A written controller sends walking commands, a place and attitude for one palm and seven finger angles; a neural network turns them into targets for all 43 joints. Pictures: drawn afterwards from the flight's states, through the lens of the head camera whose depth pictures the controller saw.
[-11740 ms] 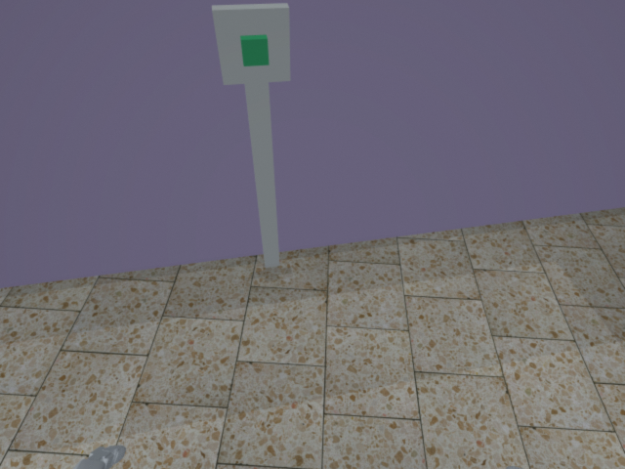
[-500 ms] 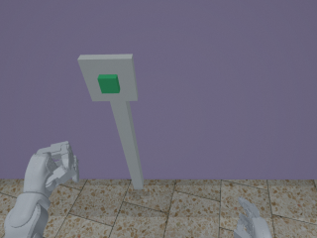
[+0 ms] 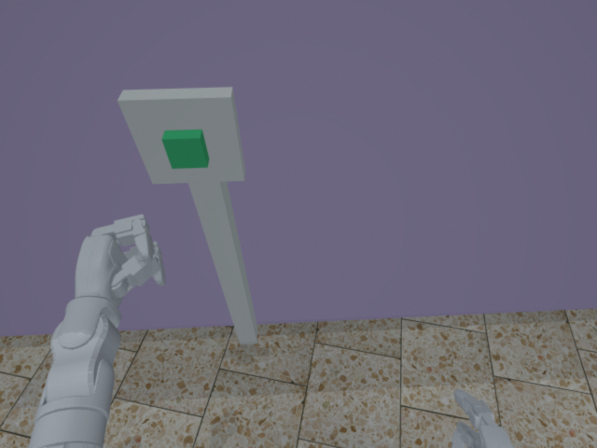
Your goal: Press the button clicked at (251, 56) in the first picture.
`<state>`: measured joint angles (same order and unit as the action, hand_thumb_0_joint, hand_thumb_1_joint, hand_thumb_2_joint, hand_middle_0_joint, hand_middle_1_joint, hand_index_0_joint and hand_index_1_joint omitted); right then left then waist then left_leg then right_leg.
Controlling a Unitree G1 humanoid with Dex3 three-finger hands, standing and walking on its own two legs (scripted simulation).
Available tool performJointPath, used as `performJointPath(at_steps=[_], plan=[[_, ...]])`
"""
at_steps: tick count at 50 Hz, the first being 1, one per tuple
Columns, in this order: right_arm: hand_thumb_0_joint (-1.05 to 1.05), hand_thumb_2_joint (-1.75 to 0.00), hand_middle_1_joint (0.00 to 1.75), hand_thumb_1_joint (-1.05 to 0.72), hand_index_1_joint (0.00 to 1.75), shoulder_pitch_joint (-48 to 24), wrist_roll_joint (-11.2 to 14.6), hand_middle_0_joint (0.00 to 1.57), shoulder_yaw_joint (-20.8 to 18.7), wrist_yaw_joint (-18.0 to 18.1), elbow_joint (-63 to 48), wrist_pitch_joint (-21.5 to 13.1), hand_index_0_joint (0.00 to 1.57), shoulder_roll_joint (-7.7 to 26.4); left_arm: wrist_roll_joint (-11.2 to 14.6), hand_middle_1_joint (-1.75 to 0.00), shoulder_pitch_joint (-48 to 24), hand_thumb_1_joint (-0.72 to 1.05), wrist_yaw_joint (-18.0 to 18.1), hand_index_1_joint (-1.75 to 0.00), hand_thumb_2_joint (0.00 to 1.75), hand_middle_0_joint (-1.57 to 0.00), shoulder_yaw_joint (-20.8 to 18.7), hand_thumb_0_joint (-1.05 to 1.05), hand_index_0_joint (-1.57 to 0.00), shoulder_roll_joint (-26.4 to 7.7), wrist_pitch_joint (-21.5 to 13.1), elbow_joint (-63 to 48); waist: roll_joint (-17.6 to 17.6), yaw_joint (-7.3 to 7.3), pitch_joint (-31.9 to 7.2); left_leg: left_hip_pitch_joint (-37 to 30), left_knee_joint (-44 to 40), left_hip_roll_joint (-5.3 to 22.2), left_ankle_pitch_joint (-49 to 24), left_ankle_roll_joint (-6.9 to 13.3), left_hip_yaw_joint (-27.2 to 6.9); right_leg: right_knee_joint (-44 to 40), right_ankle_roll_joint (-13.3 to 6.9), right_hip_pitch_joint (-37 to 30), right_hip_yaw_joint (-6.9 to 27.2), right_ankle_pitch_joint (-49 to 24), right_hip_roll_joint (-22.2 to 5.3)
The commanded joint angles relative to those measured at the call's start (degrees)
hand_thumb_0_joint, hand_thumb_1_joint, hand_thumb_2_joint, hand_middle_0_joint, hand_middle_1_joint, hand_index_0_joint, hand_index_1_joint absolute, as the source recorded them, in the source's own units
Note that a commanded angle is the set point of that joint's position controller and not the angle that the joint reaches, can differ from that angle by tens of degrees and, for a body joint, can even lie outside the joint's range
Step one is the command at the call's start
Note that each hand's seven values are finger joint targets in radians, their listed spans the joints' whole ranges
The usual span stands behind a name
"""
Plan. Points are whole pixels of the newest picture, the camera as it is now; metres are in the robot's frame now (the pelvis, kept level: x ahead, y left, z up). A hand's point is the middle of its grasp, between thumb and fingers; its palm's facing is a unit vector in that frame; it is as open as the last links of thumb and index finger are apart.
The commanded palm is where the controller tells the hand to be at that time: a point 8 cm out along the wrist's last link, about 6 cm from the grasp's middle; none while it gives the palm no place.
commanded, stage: aim a knuckle at the button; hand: left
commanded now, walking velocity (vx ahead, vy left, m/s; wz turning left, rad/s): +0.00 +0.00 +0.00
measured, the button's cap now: (187, 148) +0.53 +0.21 +0.12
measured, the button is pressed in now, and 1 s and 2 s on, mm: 0 0 2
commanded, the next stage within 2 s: press the button with the knuckle in 1.30 s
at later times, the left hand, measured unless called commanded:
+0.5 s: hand (193, 214) +0.41 +0.18 +0.09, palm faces +0.11 -0.99 +0.00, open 3.1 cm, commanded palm +0.39 +0.23 +0.09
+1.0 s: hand (196, 207) +0.43 +0.18 +0.08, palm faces +0.13 -0.99 +0.00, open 3.1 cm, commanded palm +0.39 +0.23 +0.09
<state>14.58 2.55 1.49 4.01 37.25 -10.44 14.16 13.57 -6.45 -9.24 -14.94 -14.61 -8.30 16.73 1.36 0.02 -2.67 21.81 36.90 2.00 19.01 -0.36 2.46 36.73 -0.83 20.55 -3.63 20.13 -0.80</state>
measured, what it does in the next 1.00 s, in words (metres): stands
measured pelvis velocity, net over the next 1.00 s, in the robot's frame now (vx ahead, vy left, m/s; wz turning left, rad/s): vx -0.01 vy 0.00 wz -0.03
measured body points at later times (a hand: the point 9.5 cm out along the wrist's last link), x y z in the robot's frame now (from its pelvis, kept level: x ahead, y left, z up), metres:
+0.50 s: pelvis -0.01 +0.02 -0.01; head +0.03 +0.02 +0.44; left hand +0.40 +0.24 +0.09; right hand +0.09 -0.23 -0.12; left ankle +0.00 +0.12 -0.72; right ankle -0.01 -0.11 -0.72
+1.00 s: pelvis -0.01 +0.00 -0.01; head +0.05 +0.00 +0.43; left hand +0.42 +0.24 +0.08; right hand +0.04 -0.26 -0.13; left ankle +0.00 +0.12 -0.72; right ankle -0.01 -0.11 -0.72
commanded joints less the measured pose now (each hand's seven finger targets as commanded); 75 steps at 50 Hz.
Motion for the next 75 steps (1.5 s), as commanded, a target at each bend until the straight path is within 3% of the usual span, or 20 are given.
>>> performJointPath(at_steps=[1, 2, 3, 6, 10, 15, 18, 20, 22, 30, 33, 35, 39, 43, 47, 54, 61, 62, 70, 75], plan=[[0.0, -0.9, 0.3, -0.9, 0.3, -3.1, 0.1, 0.2, -3.0, 0.3, -7.7, -2.0, 0.2, 7.0, 0.3, -1.5, -19.4, 0.9, 0.2, -1.5, 0.9, -1.3, -2.7, 0.0, -1.3, -10.1, -5.1, -10.7, 0.7, 0.45, -13.3, -7.6, -3.1, -1.7, -17.4, 1.4, -1.3, -3.6, 0.3, -3.2, 1.1, -21.4, 1.0], [0.0, -0.9, 0.3, -0.9, 0.3, -2.9, 0.1, 0.2, -3.0, 0.3, -7.5, -1.8, 0.2, 7.0, 0.1, -1.5, -20.6, 0.9, 0.1, -1.5, 0.9, -1.3, -1.7, 0.0, -1.3, -9.4, -5.2, -10.5, 2.0, 0.83, -14.0, -8.1, -2.9, -1.7, -17.6, 1.3, -1.4, -3.4, 0.2, -2.6, 1.0, -21.2, 1.1], [0.0, -0.9, 0.3, -0.9, 0.3, -2.4, 0.0, 0.2, -3.0, 0.2, -7.3, -1.5, 0.2, 7.3, 0.0, -1.5, -21.9, 0.9, 0.3, -1.5, 0.9, -1.3, -2.0, 0.0, -1.3, -10.1, -5.3, -9.3, -0.7, 1.13, -13.8, -7.4, -2.7, -1.5, -17.5, 1.5, -1.8, -3.4, 0.2, -2.8, 1.0, -21.0, 1.3], [0.0, -0.9, 0.3, -0.9, 0.3, -2.1, 0.1, 0.2, -2.9, 0.2, -6.8, -0.6, 0.2, 7.3, -0.6, -1.5, -26.5, 0.9, 0.7, -1.5, 0.9, -1.3, 0.3, 0.0, -1.3, -8.3, -5.4, -7.0, 1.9, 1.77, -13.7, -7.8, -2.7, -1.4, -16.9, 1.1, -2.2, -3.0, 0.0, -0.6, 0.7, -19.3, 1.2], [0.0, -0.9, 0.3, -0.9, 0.3, -0.9, -0.1, 0.2, -3.0, 0.0, -6.1, 0.6, 0.2, 7.6, -1.5, -1.5, -32.2, 0.9, 2.3, -1.5, 0.9, -1.3, 0.3, 0.0, -1.3, -8.6, -5.6, -1.5, -0.7, 2.3, -13.9, -6.7, -2.5, -1.2, -14.8, 1.1, -3.0, -2.7, -0.1, 1.1, 0.4, -16.5, 1.3], [0.0, -0.9, 0.3, -0.9, 0.3, 0.4, -0.5, 0.2, -3.1, -0.7, -5.7, 1.7, 0.2, 7.5, -3.4, -1.5, -39.5, 0.9, 4.9, -1.5, 0.9, -1.3, 2.3, 0.0, -1.3, -6.9, -7.3, 2.4, 2.1, 2.52, -17.1, -8.0, -1.7, -1.0, -16.0, 0.6, -3.7, -1.1, -0.4, 3.0, 0.2, -15.5, 1.4], [0.0, -0.9, 0.3, -0.9, 0.3, 2.2, -1.0, 0.2, -3.1, -1.0, -4.7, 2.9, 0.2, 8.2, -4.2, -1.5, -41.3, 0.9, 6.3, -1.5, 0.9, -1.3, -0.9, 0.0, -1.3, -10.6, -7.9, 8.1, -1.3, 2.59, -17.4, -5.8, -1.0, -0.9, -16.5, 0.8, -3.8, -0.7, -0.3, 2.5, 0.2, -16.5, 1.6], [0.0, -0.9, 0.3, -0.9, 0.3, 2.4, -1.0, 0.2, -3.2, -1.4, -5.0, 3.5, 0.2, 7.8, -4.6, -1.5, -43.2, 0.9, 6.8, -1.5, 0.9, -1.3, -0.2, 0.0, -1.3, -9.2, -8.5, 9.6, 0.4, 2.52, -18.8, -5.9, -0.6, -1.0, -17.9, 0.7, -3.3, -0.1, -0.4, 2.5, 0.4, -17.7, 1.6], [0.0, -0.9, 0.3, -0.9, 0.3, 3.3, -1.1, 0.2, -3.3, -1.5, -4.6, 4.3, 0.2, 8.1, -5.0, -1.5, -44.6, 0.9, 7.1, -1.5, 0.9, -1.3, -1.9, 0.0, -1.3, -11.2, -8.8, 13.4, -0.1, 2.61, -17.9, -4.1, -0.3, -1.0, -17.3, 0.6, -3.2, 0.1, -0.4, 2.9, 0.5, -17.7, 1.6], [0.0, -0.9, 0.3, -0.9, 0.3, 6.6, -1.6, 0.2, -3.8, -2.0, -2.9, 5.9, 0.2, 8.5, -6.3, -1.5, -60.2, 0.9, 6.9, -1.5, 0.9, -1.3, -1.0, 0.0, -1.3, -11.7, -13.8, 21.9, 1.4, 5.77, -20.1, -3.1, 1.9, -1.1, -13.2, 1.1, -3.2, 1.0, -0.3, 7.5, 1.1, -14.4, 2.1], [0.0, -0.9, 0.3, -0.9, 0.3, 8.1, -2.0, 0.2, -4.2, -2.3, -2.8, 6.6, 0.2, 9.2, -6.1, -1.5, -56.4, 0.9, 6.3, -1.5, 0.9, -1.3, -5.0, 0.0, -1.3, -15.6, -14.9, 25.7, -0.6, 4.37, -23.5, -1.8, 2.7, -1.3, -14.6, 1.3, -2.8, 1.8, -0.4, 4.9, 1.4, -16.4, 2.3], [0.0, -0.9, 0.3, -0.9, 0.3, 8.3, -1.9, 0.2, -4.1, -2.6, -3.6, 7.1, 0.2, 8.9, -6.0, -1.5, -54.6, 0.9, 5.5, -1.5, 0.9, -1.3, -4.4, 0.0, -1.3, -14.5, -14.9, 26.3, 0.8, 3.83, -24.5, -1.0, 2.8, -1.5, -16.0, 1.4, -2.0, 2.1, -0.3, 3.4, 1.8, -19.0, 2.1], [0.0, -0.9, 0.3, -0.9, 0.3, 8.7, -1.8, 0.2, -4.4, -2.8, -5.2, 8.3, 0.2, 9.0, -5.7, -1.5, -49.4, 0.9, 4.8, -1.5, 0.9, -1.3, -7.6, 0.0, -1.3, -17.7, -14.7, 25.3, -1.0, 2.63, -23.9, 1.7, 2.8, -1.6, -17.2, 1.9, -0.8, 1.9, -0.1, 0.3, 2.3, -22.5, 2.3], [0.0, -0.9, 0.3, -0.9, 0.3, 8.1, -1.4, 0.2, -4.5, -2.6, -5.9, 8.8, 0.2, 8.5, -5.1, -1.5, -51.8, 0.9, 4.3, -1.5, 0.9, -1.3, -5.9, 0.0, -1.3, -16.3, -15.2, 21.0, -0.4, 4.01, -21.3, 1.6, 2.6, -1.5, -15.5, 2.2, -0.5, 0.9, 0.1, 1.2, 2.6, -21.9, 2.4], [0.0, -0.9, 0.3, -0.9, 0.3, 7.9, -1.1, 0.2, -4.7, -2.3, -5.3, 8.6, 0.2, 8.3, -4.8, -1.5, -53.1, 0.9, 4.4, -1.5, 0.9, -1.3, -4.2, 0.0, -1.3, -15.0, -16.0, 17.3, 2.3, 4.52, -22.3, -1.5, 2.6, -1.3, -15.4, 2.2, -0.8, 0.5, 0.0, 2.5, 2.6, -20.8, 2.6], [0.0, -0.9, 0.3, -0.9, 0.3, 7.0, -0.7, 0.2, -3.9, -1.9, -5.3, 8.9, 0.2, 8.5, -4.9, -1.5, -51.3, 0.9, 3.4, -1.5, 0.9, -1.3, -4.1, 0.0, -1.3, -15.4, -13.0, 23.5, -1.7, 5.01, -16.9, 2.6, 1.7, -1.8, -10.0, 2.4, -0.6, -1.0, 0.5, 2.8, 3.0, -17.6, 2.0], [0.0, -0.9, 0.3, -0.9, 0.3, 6.4, -0.8, 0.2, -4.1, -1.9, -5.5, 8.4, 0.2, 8.1, -4.2, -1.5, -56.4, 0.9, 3.5, -1.5, 0.9, -1.3, -1.8, 0.0, -1.3, -12.7, -15.3, 19.5, 1.7, 5.2, -22.7, -2.8, 3.0, -1.6, -13.7, 2.1, -1.6, 0.5, 0.0, 3.9, 2.4, -18.9, 2.3], [0.0, -0.9, 0.3, -0.9, 0.3, 6.5, -0.8, 0.2, -4.1, -2.1, -5.5, 8.2, 0.2, 8.2, -4.1, -1.5, -55.1, 0.9, 3.6, -1.5, 0.9, -1.3, -2.4, 0.0, -1.3, -13.0, -15.4, 19.6, 2.0, 4.47, -23.4, -3.2, 3.0, -1.5, -14.5, 1.8, -1.8, 0.9, -0.1, 3.8, 2.2, -19.2, 2.3], [0.0, -0.9, 0.3, -0.9, 0.3, 6.2, -0.8, 0.2, -4.1, -2.7, -6.6, 9.0, 0.2, 8.3, -5.0, -1.5, -50.2, 0.9, 5.0, -1.5, 0.9, -1.3, -2.5, 0.0, -1.3, -12.5, -12.6, 20.4, 0.2, 3.51, -20.5, -0.7, 2.5, -1.6, -15.8, 1.8, -1.6, 1.1, -0.1, 3.2, 1.7, -20.5, 2.2], [0.0, -0.9, 0.3, -0.9, 0.3, 6.5, -1.1, 0.2, -4.1, -2.4, -5.6, 8.8, 0.2, 8.2, -5.5, -1.5, -57.9, 0.9, 6.8, -1.5, 0.9, -1.3, -2.1, 0.0, -1.3, -12.6, -14.4, 18.5, 0.2, 5.2, -20.4, -1.8, 2.7, -1.3, -14.4, 1.7, -2.1, 1.1, 0.0, 5.2, 1.9, -18.4, 2.4]])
